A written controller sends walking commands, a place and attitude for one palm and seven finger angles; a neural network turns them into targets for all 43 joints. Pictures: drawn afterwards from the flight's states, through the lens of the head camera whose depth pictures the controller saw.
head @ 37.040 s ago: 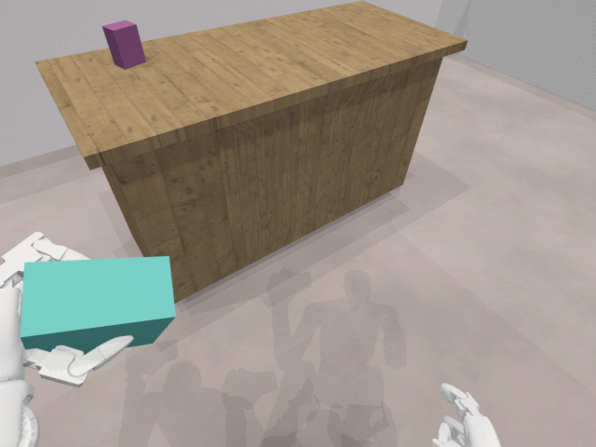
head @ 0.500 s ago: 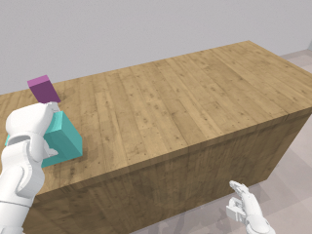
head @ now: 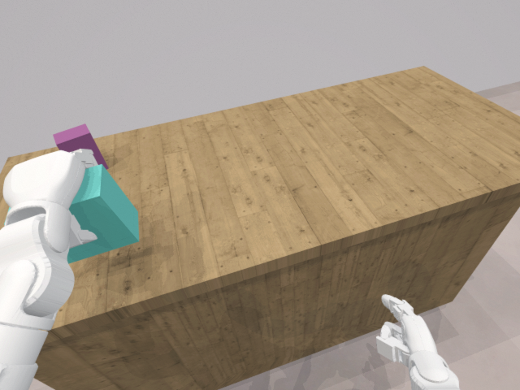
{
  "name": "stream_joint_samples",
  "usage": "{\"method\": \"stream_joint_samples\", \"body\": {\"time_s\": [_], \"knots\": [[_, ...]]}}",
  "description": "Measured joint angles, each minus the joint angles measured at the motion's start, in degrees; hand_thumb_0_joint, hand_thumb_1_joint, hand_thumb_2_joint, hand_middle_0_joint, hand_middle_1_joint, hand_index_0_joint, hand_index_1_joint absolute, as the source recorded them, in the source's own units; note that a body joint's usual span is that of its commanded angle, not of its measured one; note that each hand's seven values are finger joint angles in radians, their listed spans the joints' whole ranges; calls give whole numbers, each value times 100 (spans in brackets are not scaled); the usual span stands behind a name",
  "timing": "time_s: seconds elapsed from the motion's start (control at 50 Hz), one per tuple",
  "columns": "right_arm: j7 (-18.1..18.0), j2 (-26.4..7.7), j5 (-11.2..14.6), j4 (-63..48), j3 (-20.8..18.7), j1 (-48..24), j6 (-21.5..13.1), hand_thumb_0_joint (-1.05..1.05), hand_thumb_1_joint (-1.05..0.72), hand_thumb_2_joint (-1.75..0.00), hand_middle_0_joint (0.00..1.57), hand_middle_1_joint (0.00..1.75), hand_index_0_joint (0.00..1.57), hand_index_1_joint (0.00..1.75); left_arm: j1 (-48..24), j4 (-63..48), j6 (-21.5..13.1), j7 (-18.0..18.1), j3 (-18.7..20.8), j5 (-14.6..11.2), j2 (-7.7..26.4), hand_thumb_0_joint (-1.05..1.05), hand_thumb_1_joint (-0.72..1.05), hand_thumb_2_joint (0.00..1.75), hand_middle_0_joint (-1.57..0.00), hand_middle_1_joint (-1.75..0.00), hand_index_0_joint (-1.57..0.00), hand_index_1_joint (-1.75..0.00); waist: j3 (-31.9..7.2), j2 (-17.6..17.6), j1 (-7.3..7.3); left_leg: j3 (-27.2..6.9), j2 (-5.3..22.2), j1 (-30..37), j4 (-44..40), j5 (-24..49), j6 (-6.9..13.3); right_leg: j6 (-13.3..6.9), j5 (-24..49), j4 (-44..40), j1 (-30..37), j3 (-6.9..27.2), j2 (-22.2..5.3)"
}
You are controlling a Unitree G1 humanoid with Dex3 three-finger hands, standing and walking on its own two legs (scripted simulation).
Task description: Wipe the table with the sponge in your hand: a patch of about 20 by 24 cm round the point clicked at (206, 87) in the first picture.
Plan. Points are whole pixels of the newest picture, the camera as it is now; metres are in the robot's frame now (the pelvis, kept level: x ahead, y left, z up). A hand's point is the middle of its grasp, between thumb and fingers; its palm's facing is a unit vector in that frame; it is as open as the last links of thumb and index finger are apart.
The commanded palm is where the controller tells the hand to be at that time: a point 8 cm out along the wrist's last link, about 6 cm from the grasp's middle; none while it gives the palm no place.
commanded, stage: lift the sponge slowly off the table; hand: left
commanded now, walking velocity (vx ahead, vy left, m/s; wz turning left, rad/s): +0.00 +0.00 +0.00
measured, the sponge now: (88, 224) +0.28 +0.32 +0.14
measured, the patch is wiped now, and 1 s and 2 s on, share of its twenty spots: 1.00 1.00 1.00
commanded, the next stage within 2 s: bring the sponge back beside the body in 0.28 s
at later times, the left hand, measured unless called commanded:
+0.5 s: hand (78, 197) +0.28 +0.31 +0.19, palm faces +0.17 -0.09 -0.98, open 9.9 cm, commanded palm +0.22 +0.30 +0.27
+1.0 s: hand (75, 219) +0.25 +0.29 +0.19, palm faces +0.24 -0.15 -0.96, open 9.9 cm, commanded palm +0.19 +0.29 +0.26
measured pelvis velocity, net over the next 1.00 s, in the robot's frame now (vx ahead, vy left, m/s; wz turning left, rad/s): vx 0.00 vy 0.00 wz -0.01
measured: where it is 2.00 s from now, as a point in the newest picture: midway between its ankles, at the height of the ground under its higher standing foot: outside the picture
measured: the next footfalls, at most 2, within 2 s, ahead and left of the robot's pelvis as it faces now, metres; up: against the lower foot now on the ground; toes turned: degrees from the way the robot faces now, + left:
none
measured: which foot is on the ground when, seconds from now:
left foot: down 0.00-1.00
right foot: down 0.00-1.00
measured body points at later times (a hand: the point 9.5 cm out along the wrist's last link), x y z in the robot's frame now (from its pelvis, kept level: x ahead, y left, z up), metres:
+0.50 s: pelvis +0.01 +0.00 +0.00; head -0.01 -0.04 +0.45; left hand +0.27 +0.31 +0.25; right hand +0.26 -0.19 -0.07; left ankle -0.01 +0.09 -0.74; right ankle +0.03 -0.09 -0.74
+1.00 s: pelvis +0.00 +0.00 +0.00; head -0.02 -0.04 +0.45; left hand +0.23 +0.29 +0.24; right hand +0.28 -0.18 -0.06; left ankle -0.01 +0.09 -0.74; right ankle +0.03 -0.09 -0.74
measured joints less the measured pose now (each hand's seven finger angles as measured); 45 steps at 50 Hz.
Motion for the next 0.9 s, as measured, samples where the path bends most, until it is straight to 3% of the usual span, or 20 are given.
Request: {"method": "stream_joint_samples", "body": {"time_s": [0.28, 0.5, 0.64, 0.9], "knots": [[16, 33, 15, -87, 89, -77, 53, 1, -91, -90, 20, 30, 20, 30, -305, -159, 217, -190, -65, -13, 53, -1, -49, 106, -73, -134, -76, -135, -27, -14, 14, -11, -25, -25, -59, 25, 17, 17, 1, -28, -35, -4, -26], [62, -7, -1, -137, 65, -2, 119, 1, -91, -90, 20, 30, 20, 30, 138, -673, 283, -220, 42, -118, 50, -1, -49, 106, -74, -134, -76, -135, -20, -2, 9, 29, -19, -37, -24, -23, 29, 25, -43, 27, -66, 35, -14], [73, -2, -14, -158, 36, 20, 119, 1, -91, -90, 20, 30, 20, 30, 602, -1249, 273, -70, 95, -244, -23, -1, -49, 106, -74, -134, -76, -135, -29, 31, 64, 32, -16, 11, 5, -59, 33, 30, -74, 51, -17, 40, -10], [24, 86, -6, -220, 129, -134, 103, 1, -91, -90, 20, 30, 20, 30, 838, -1465, 450, 79, 141, -355, -87, -1, -49, 106, -74, -134, -76, -135, -43, 3, 119, 29, 18, 38, 51, -65, 1, -2, -54, 58, 25, 32, 24]]}}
